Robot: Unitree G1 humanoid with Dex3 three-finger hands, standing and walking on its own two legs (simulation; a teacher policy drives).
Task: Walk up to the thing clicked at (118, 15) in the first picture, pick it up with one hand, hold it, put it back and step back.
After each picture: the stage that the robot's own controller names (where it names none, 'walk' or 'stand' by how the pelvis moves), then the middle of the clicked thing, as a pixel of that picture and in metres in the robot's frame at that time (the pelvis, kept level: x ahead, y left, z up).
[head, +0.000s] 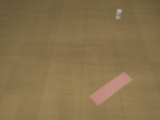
stand; (118, 14) +1.96 -0.43 -0.72
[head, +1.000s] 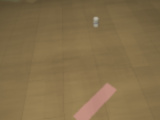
walk; (95, 22) +1.86 +0.02 -0.70
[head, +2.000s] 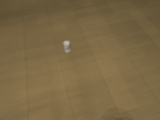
walk; (67, 46) +1.23 +0.29 -0.72
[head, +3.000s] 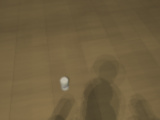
walk; (64, 83) +0.75 +0.23 -0.70
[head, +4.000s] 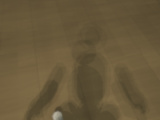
stand; (58, 118) +0.42 +0.20 -0.70
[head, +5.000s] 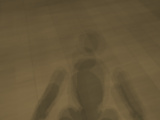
stand; out of the picture +0.38 +0.21 -0.72
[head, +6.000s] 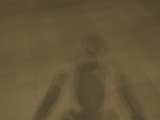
stand; out of the picture +0.37 +0.21 -0.73
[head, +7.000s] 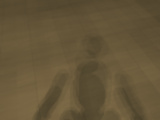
stand; out of the picture +0.36 +0.21 -0.73
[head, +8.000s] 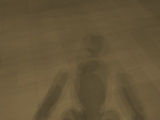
stand; out of the picture +0.36 +0.21 -0.73
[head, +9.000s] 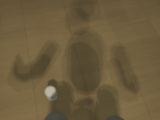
go down; (51, 93) +0.41 +0.20 -0.55
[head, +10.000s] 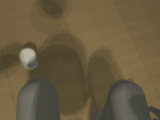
go down; (29, 59) +0.45 +0.25 -0.30
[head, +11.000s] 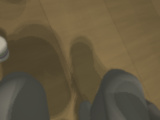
close in; out of the picture +0.43 +0.27 -0.25
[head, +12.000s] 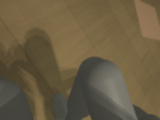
close; out of the picture +0.42 +0.30 -0.22
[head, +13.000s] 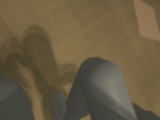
lift; out of the picture +0.41 +0.30 -0.22
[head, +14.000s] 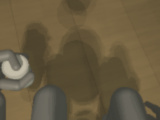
lift; (20, 72) +0.34 +0.24 -0.05
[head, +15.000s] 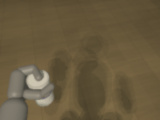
hold; (41, 88) +0.32 +0.17 +0.02
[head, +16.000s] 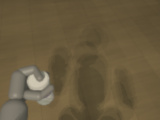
hold; (41, 88) +0.33 +0.17 +0.00
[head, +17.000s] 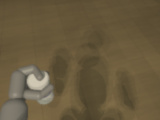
hold; (41, 88) +0.33 +0.17 +0.01
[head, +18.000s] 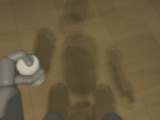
crouch; (32, 71) +0.39 +0.19 -0.06
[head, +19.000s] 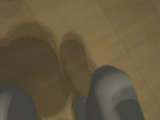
lower; out of the picture +0.47 +0.29 -0.14
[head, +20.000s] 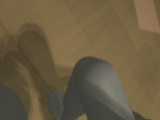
lower; out of the picture +0.42 +0.32 -0.23
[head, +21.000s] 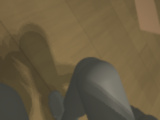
lower; out of the picture +0.42 +0.32 -0.23
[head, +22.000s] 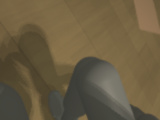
lower; out of the picture +0.42 +0.32 -0.23
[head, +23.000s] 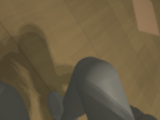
lower; out of the picture +0.42 +0.32 -0.23
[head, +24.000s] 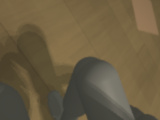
open; out of the picture +0.42 +0.31 -0.23
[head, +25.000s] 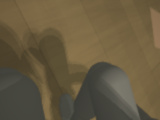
stand; out of the picture +0.42 +0.30 -0.24
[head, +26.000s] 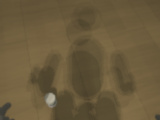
stand; (51, 100) +0.42 +0.21 -0.57
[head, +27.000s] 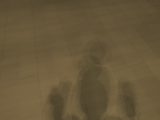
stand; out of the picture +0.41 +0.20 -0.67
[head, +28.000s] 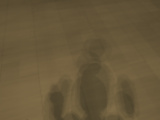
stand; out of the picture +0.40 +0.19 -0.67
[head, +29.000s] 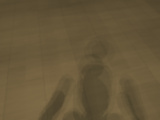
stand; out of the picture +0.40 +0.19 -0.72
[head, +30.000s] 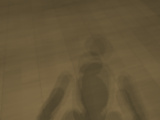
stand; out of the picture +0.39 +0.21 -0.73
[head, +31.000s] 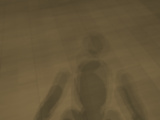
stand; out of the picture +0.38 +0.22 -0.73
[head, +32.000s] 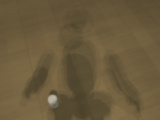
walk; (53, 101) +0.46 +0.21 -0.70
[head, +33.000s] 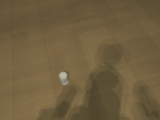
walk; (64, 78) +0.72 +0.27 -0.69
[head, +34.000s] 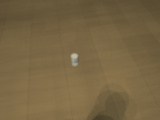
stand; (74, 59) +1.03 +0.17 -0.70
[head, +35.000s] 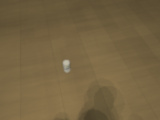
stand; (66, 66) +0.99 +0.20 -0.72
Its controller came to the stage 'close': yes
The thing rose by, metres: 0.70
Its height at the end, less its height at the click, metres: +0.00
